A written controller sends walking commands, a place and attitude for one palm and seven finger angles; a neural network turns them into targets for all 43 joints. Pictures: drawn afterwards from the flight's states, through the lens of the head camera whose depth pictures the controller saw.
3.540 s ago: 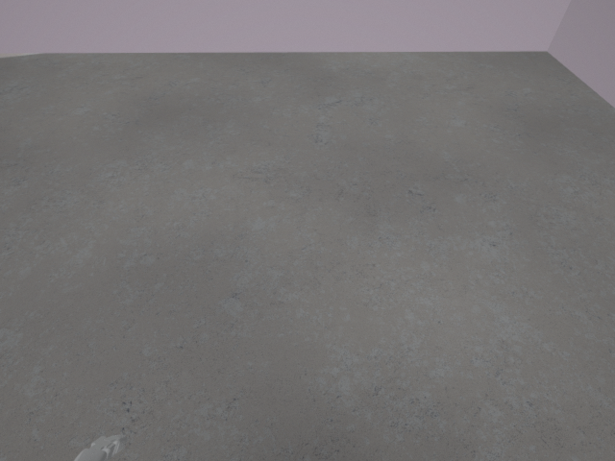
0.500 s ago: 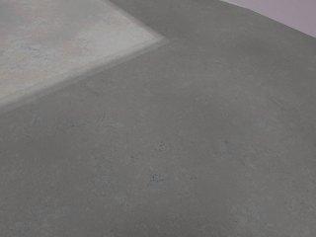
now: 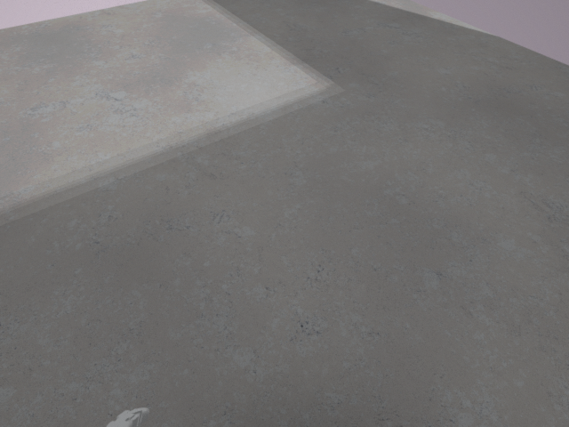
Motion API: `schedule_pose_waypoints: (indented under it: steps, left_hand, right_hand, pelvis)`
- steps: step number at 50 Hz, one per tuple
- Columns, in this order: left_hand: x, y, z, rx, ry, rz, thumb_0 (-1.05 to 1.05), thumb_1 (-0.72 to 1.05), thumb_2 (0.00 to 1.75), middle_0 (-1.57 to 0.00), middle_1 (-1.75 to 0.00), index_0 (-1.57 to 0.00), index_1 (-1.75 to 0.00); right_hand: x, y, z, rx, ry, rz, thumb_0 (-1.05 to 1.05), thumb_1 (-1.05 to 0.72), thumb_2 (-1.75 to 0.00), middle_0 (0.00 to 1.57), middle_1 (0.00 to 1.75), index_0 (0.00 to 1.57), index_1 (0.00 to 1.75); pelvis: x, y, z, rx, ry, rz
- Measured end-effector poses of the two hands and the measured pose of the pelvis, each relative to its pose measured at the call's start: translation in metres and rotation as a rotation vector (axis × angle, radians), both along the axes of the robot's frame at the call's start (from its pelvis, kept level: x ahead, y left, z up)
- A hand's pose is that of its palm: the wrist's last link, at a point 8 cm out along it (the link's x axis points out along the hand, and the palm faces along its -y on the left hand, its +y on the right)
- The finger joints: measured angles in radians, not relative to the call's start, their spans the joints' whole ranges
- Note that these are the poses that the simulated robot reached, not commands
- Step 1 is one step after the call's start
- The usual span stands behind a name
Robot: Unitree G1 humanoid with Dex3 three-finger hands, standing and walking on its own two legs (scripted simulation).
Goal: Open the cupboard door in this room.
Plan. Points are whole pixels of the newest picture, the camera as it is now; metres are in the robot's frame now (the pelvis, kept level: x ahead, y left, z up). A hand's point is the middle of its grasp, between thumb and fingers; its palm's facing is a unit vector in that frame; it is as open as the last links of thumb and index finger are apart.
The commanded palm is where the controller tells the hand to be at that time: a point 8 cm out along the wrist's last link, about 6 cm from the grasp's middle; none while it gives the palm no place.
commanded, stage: turn or walk to find it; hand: left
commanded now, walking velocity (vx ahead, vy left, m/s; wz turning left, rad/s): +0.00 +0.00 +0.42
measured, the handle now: out of the picture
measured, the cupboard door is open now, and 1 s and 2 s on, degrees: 0 0 0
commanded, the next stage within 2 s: none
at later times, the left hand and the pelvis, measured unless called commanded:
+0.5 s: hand out of the picture -0.05 +0.16 -0.16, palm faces +0.28 -0.93 -0.25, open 7.3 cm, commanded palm none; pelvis -0.04 -0.03 +0.00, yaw +14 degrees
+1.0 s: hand out of the picture -0.09 +0.22 -0.16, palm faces +0.44 -0.86 -0.25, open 7.4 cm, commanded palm none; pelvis -0.08 +0.00 +0.00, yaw +24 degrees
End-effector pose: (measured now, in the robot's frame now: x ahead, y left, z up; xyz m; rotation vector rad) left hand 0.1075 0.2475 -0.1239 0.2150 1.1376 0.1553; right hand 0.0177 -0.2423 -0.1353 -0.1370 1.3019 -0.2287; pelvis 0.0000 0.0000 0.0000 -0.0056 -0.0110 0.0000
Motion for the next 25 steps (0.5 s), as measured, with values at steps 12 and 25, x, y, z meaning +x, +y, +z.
schedule_pose_waypoints:
  steps: [12,25]
  left_hand:
    - [-0.060,-0.048,0.017,0.034,-0.036,0.097,0.01,0.91,0.90,-0.20,-0.30,-0.20,-0.30]
    - [-0.174,-0.041,-0.005,-0.012,0.110,0.308,0.01,0.91,0.90,-0.20,-0.30,-0.20,-0.30]
  right_hand:
    - [-0.018,-0.052,-0.019,0.049,0.070,0.071,0.01,-0.91,-0.89,0.20,0.30,0.20,0.29]
    - [0.033,-0.039,-0.007,-0.008,0.054,0.279,0.01,-0.91,-0.90,0.20,0.30,0.20,0.29]
  pelvis:
    - [-0.023,-0.043,0.000,0.042,-0.020,0.116]
    - [-0.042,-0.034,-0.001,0.031,-0.004,0.252]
